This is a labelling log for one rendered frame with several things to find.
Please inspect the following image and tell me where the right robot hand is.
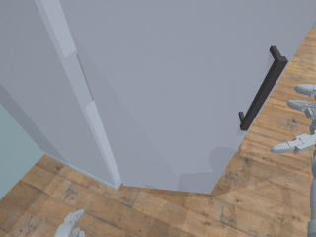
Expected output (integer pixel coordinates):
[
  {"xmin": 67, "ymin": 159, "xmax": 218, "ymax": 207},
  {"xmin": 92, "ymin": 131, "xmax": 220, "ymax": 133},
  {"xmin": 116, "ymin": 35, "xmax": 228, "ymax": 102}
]
[{"xmin": 271, "ymin": 84, "xmax": 316, "ymax": 154}]

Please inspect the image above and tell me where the left robot hand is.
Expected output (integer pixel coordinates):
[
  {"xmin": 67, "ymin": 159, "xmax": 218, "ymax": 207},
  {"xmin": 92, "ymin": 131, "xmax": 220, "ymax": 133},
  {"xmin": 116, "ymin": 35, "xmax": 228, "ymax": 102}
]
[{"xmin": 53, "ymin": 209, "xmax": 85, "ymax": 237}]

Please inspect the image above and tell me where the fridge door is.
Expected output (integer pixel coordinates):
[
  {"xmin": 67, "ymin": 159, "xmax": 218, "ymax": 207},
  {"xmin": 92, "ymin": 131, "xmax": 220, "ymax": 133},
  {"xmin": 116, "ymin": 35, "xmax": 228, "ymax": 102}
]
[{"xmin": 59, "ymin": 0, "xmax": 316, "ymax": 195}]

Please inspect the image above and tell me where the handle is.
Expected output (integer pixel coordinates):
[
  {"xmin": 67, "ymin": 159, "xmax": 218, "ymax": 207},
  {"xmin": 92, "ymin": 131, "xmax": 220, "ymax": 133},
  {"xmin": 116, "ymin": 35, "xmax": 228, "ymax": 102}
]
[{"xmin": 238, "ymin": 45, "xmax": 288, "ymax": 131}]

